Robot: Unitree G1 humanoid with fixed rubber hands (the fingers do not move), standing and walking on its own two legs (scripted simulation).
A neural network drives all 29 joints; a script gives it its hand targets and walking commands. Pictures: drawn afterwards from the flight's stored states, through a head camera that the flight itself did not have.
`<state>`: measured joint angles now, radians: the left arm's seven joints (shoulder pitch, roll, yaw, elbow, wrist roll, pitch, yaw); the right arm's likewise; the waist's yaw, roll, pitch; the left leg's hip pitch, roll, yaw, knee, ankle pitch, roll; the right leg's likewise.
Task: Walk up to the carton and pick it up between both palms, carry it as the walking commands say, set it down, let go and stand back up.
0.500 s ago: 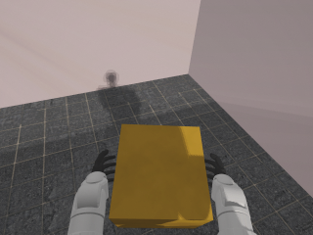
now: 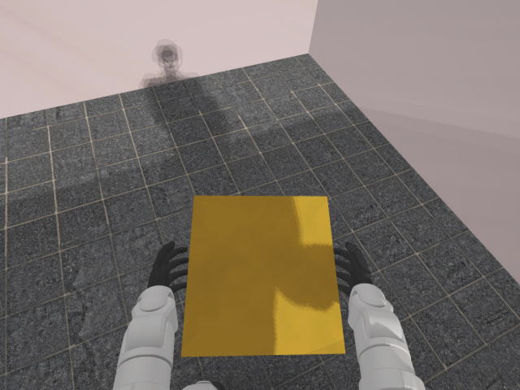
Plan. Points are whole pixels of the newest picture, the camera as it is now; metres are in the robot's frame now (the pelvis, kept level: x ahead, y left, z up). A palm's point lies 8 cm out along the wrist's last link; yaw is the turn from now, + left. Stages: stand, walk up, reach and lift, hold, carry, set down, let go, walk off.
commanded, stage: set down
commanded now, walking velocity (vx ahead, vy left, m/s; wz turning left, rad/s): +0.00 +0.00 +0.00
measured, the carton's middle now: (259, 278) +0.32 +0.00 -0.13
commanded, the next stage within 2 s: none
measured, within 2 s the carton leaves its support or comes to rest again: neither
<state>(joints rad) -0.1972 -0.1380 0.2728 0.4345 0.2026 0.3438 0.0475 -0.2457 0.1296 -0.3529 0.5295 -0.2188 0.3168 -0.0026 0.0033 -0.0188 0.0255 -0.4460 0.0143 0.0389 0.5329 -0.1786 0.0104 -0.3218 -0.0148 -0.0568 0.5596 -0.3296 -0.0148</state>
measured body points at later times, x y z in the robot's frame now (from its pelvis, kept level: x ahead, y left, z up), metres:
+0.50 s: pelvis -0.06 +0.00 -0.08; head +0.13 +0.00 +0.33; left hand +0.30 +0.16 -0.16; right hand +0.30 -0.17 -0.16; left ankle +0.05 +0.12 -0.73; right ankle -0.03 -0.11 -0.73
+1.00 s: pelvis -0.08 +0.01 -0.16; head +0.13 +0.01 +0.23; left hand +0.33 +0.16 -0.25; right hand +0.33 -0.17 -0.25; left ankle +0.05 +0.11 -0.73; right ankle -0.03 -0.11 -0.73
